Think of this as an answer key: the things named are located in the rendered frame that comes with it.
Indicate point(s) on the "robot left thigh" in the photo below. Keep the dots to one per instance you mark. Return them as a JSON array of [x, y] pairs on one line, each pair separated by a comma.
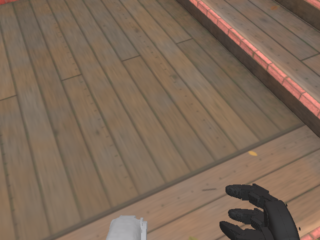
[[127, 227]]

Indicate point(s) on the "robot right hand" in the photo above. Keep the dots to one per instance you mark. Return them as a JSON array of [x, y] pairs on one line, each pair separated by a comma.
[[273, 223]]

